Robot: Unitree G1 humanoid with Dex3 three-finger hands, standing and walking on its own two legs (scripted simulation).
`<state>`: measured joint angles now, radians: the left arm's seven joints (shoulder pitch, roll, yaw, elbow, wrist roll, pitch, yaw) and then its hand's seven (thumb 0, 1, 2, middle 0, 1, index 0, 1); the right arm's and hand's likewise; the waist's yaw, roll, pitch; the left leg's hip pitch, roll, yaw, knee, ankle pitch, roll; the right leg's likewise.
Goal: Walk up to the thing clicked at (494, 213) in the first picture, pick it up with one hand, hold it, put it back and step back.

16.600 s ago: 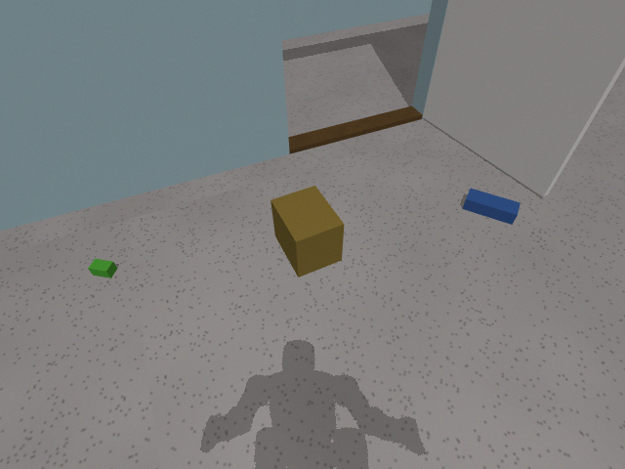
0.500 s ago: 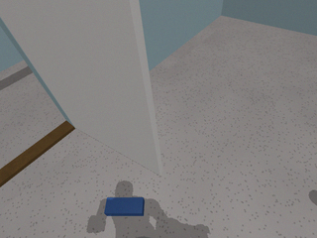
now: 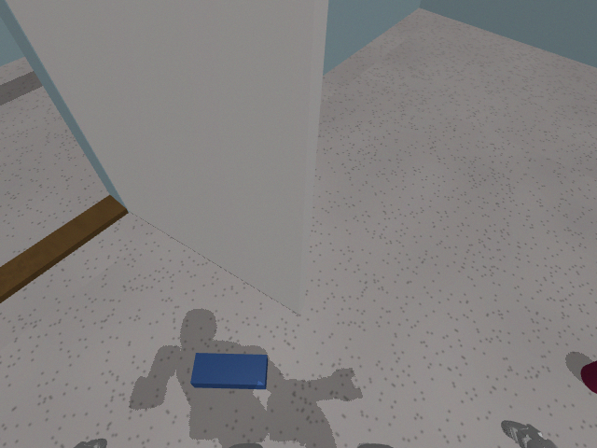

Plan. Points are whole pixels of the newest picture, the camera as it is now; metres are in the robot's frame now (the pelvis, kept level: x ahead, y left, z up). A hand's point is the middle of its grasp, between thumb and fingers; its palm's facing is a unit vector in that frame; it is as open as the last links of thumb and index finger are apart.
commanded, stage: walk up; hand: left
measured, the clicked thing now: (230, 371) +0.39 +0.23 -0.72
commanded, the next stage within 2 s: stand in 1.34 s
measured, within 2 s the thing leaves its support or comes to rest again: neither
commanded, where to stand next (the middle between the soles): +0.03 -0.01 m, yaw -1 degrees
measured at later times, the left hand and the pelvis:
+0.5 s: hand out of the picture +0.09 +0.23 -0.13, palm faces -0.06 -0.95 -0.31, open 7.4 cm; pelvis -0.02 -0.01 +0.02, yaw -2 degrees
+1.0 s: hand out of the picture +0.05 +0.24 -0.13, palm faces -0.05 -0.95 -0.32, open 7.4 cm; pelvis -0.02 -0.01 +0.03, yaw -3 degrees
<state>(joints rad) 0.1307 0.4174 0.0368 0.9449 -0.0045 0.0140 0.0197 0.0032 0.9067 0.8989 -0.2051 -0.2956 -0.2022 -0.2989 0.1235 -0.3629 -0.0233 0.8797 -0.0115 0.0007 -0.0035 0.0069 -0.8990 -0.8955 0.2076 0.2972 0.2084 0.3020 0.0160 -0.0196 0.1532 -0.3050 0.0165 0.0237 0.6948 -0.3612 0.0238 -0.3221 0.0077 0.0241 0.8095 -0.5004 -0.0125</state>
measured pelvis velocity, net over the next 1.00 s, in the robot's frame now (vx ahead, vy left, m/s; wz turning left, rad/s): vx -0.02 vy -0.01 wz -0.05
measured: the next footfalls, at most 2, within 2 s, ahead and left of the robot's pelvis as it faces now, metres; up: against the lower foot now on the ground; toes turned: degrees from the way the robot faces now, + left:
right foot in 0.04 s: +0.03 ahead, -0.13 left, +0.00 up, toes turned +0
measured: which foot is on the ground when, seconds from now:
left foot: down 0.00-1.00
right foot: up 0.00-0.02, down 0.04-1.00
